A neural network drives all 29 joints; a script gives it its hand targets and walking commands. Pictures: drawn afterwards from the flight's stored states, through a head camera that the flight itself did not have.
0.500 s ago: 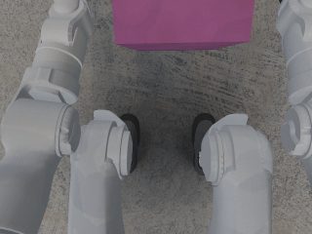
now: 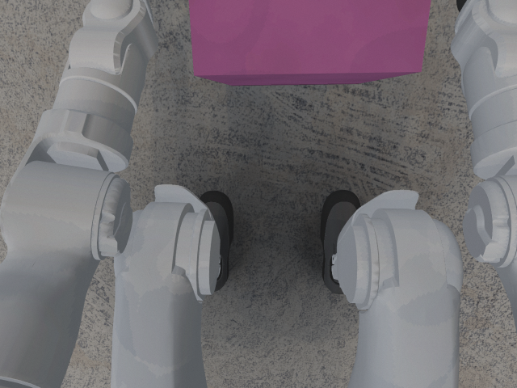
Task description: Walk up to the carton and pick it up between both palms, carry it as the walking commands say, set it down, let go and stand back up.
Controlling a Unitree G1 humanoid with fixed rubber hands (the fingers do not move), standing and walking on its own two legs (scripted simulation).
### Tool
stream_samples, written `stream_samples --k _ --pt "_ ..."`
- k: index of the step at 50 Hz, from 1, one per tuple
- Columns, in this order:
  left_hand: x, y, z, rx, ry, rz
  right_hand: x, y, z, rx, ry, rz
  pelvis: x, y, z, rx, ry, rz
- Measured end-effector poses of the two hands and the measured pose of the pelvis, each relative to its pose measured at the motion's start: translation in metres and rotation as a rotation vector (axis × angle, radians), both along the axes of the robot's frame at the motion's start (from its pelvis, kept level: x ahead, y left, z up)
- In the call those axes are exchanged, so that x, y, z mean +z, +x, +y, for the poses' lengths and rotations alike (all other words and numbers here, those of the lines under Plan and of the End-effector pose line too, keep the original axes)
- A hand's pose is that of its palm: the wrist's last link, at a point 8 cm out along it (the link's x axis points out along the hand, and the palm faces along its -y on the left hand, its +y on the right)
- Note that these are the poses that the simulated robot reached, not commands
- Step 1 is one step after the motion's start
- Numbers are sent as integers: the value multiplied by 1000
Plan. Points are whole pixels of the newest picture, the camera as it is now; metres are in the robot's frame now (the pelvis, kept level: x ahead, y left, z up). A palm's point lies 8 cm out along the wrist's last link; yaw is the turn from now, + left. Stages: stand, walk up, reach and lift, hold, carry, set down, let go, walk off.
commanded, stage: reach and lift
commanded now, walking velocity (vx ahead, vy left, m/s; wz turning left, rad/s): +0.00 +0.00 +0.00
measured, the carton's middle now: out of the picture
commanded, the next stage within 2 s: none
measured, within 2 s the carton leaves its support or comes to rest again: leaves its support in 1.10 s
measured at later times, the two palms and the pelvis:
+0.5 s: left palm out of the picture +0.55 +0.12 -0.17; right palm out of the picture +0.54 -0.18 -0.19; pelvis +0.00 +0.00 +0.01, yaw +0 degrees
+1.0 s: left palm out of the picture +0.56 +0.12 -0.17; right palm out of the picture +0.54 -0.18 -0.19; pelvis +0.00 +0.00 -0.01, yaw +1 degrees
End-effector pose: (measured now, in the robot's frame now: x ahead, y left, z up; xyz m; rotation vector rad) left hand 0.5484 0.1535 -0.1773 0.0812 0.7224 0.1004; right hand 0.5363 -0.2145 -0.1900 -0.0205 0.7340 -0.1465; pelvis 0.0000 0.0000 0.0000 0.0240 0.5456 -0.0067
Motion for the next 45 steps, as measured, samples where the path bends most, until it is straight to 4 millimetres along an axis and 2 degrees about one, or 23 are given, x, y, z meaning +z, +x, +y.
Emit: stream_samples --k 16,30,45 --pt "3 3 -28 -19 -27 -5 3 8 32 34 29 -8 4 -3 -2 0 3 9" --pt "3 2 -32 14 -27 -6 4 8 34 16 10 -2 8 -2 0 -2 2 13" --pt "3 5 -29 4 -59 24 3 9 31 28 50 17 -9 0 0 17 -7 -29"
